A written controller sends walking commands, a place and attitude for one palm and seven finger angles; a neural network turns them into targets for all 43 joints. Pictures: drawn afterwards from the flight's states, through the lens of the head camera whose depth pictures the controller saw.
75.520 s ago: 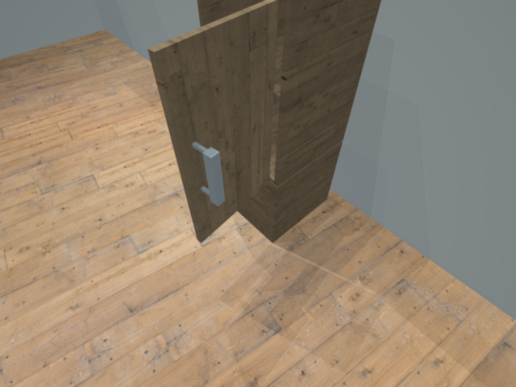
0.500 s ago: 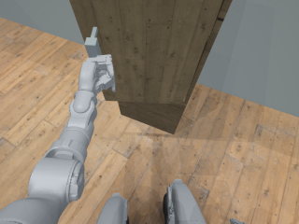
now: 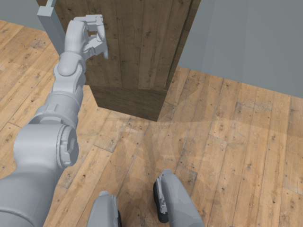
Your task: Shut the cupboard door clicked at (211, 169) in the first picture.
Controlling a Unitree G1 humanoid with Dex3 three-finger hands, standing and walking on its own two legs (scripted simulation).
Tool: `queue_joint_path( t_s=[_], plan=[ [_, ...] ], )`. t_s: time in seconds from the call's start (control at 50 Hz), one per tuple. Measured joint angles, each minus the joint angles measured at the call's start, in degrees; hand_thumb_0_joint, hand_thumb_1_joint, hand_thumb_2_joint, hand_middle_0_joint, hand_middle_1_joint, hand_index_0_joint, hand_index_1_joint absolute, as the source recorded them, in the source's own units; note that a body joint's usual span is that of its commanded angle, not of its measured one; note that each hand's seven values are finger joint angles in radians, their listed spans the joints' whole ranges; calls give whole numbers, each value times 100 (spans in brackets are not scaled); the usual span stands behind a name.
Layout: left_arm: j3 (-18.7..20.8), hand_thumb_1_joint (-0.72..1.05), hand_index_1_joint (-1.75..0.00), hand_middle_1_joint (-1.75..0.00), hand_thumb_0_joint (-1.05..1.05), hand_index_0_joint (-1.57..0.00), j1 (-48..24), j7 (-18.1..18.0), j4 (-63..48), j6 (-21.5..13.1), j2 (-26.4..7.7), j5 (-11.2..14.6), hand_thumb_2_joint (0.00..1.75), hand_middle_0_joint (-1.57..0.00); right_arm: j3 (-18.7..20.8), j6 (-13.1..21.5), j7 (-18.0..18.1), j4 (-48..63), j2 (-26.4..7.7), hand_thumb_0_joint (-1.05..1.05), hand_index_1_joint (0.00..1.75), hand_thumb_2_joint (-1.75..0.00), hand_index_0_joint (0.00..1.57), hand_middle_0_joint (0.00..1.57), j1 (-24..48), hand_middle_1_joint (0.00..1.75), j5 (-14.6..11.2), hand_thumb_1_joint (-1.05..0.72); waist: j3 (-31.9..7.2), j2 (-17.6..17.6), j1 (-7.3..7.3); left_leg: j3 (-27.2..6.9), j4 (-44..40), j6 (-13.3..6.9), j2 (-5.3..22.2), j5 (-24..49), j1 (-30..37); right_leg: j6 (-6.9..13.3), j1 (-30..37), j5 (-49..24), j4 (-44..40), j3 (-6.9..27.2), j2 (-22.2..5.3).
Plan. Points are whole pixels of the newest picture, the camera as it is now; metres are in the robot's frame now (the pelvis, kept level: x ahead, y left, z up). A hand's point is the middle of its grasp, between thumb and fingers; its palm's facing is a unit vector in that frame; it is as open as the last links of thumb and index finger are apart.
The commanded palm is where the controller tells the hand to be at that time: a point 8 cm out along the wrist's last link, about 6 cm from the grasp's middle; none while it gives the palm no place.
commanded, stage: push the door shut along its arc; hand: left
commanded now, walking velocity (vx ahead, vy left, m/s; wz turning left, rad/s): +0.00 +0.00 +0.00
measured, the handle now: (62, 34) +0.60 +0.12 +0.07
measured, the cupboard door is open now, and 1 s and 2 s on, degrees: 12 0 0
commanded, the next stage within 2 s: pull the fist back off the door in 0.62 s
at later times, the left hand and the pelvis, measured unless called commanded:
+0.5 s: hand (102, 35) +0.58 +0.02 +0.08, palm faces -0.37 -0.93 -0.04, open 2.8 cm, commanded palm +0.60 +0.05 +0.07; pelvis +0.00 +0.00 -0.01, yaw +0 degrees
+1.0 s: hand (115, 26) +0.61 -0.01 +0.07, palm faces +0.14 -0.99 -0.04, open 2.7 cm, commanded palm +0.58 +0.02 +0.07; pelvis -0.01 +0.00 -0.03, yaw -2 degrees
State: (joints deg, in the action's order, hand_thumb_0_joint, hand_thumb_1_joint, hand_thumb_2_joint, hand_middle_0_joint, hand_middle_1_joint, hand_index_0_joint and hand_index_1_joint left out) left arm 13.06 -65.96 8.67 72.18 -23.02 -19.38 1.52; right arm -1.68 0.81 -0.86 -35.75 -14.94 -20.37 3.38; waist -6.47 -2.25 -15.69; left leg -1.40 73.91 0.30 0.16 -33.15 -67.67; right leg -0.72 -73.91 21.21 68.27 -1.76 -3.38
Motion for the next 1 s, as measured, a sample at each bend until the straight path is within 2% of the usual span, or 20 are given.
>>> queue_joint_path(
  t_s=[0.06,0.12,0.24,0.36,0.54,0.74,0.76,0.78,0.82,0.86,0.9,0.94,0.96,1.0],
  plan=[
    [146,90,-150,-150,2,-130,-142,-8,32,24,-206,-157,90,-130,-7,-28,-26,107,7,1,30,-90,20,20,-64,30,14,-91,2,-40,-97,43,62,0,41,-54,-101,0,-134,23,63,41,45],
    [210,87,-150,-150,-1,-129,-185,138,-8,28,-326,-230,91,-130,-11,-95,-55,152,25,1,30,-90,20,20,-159,30,16,-91,28,-68,-73,74,103,0,61,-94,-160,0,-221,52,118,72,68],
    [135,83,-150,-150,-7,-130,-293,386,-91,324,-427,-175,91,-130,-42,-172,-79,85,92,1,30,-90,20,20,-222,30,-9,-91,58,-67,4,56,112,17,68,-104,-215,13,-278,72,141,56,74],
    [-33,82,-150,-150,-6,-132,-566,533,102,590,-524,-130,92,-130,-51,-59,-49,26,98,1,30,-90,20,20,-178,30,-5,-91,52,-43,-34,-54,148,46,62,-73,-300,42,-296,51,122,-49,58],
    [-266,85,-150,-150,-3,-132,-1157,624,441,693,-709,-152,95,-130,-38,192,-13,-92,-8,1,30,-90,20,20,-90,30,75,-91,52,-2,-209,-194,424,62,41,-76,-690,68,-587,30,283,-174,29],
    [-374,92,-150,-150,-1,-130,-1799,595,593,953,-951,-323,102,-130,-85,325,6,-238,35,0,30,-90,20,20,-136,30,141,-91,48,-13,-454,-212,740,48,43,-107,-1189,61,-1057,2,514,-177,36],
    [-224,91,-150,-150,-1,-130,-1829,455,596,989,-897,-339,101,-130,-84,335,7,-220,43,1,30,-90,20,20,-185,30,187,-91,30,-46,-449,-218,760,48,50,-111,-1241,55,-1102,-4,517,-182,43],
    [-51,89,-150,-150,0,-130,-1847,120,614,992,-795,-333,101,-130,-87,350,-14,-194,46,1,30,-90,20,20,-245,30,238,-91,2,-89,-432,-223,774,51,58,-114,-1293,47,-1146,-12,513,-186,51],
    [221,85,-150,-150,-1,-130,-1871,-692,666,979,-556,-310,98,-130,-109,362,-109,-177,73,1,30,-90,20,20,-337,30,329,-91,-46,-136,-402,-208,776,54,71,-119,-1344,32,-1202,-24,504,-172,65],
    [450,81,-150,-150,-4,-130,-1849,-1458,690,867,-276,-418,98,-130,-114,357,-232,-172,142,1,30,-90,20,20,-416,30,444,-91,-65,-139,-341,-182,751,50,80,-115,-1333,22,-1205,-34,487,-147,76],
    [665,78,-150,-150,-6,-129,-1806,-2291,729,722,-7,-634,98,-130,-122,369,-386,-172,206,1,30,-90,20,20,-468,30,567,-91,-117,-154,-301,-162,711,50,89,-99,-1327,19,-1210,-51,453,-129,88],
    [723,78,-150,-150,-7,-129,-1778,-3004,839,579,116,-967,97,-130,-112,396,-535,-190,272,1,30,-90,20,20,-463,30,660,-91,-174,-171,-332,-135,672,51,102,-87,-1319,18,-1221,-67,425,-105,104],
    [733,79,-150,-150,-6,-129,-1765,-3258,904,489,132,-1135,97,-130,-97,405,-594,-201,308,1,30,-90,20,20,-448,30,689,-91,-185,-173,-359,-120,653,50,110,-83,-1301,18,-1213,-73,412,-91,113],
    [684,83,-150,-150,-4,-129,-1716,-3525,980,352,100,-1433,98,-130,-62,409,-671,-213,368,1,30,-90,20,20,-412,30,718,-91,-177,-179,-421,-92,601,45,122,-72,-1243,20,-1173,-88,375,-66,127]
  ],
)
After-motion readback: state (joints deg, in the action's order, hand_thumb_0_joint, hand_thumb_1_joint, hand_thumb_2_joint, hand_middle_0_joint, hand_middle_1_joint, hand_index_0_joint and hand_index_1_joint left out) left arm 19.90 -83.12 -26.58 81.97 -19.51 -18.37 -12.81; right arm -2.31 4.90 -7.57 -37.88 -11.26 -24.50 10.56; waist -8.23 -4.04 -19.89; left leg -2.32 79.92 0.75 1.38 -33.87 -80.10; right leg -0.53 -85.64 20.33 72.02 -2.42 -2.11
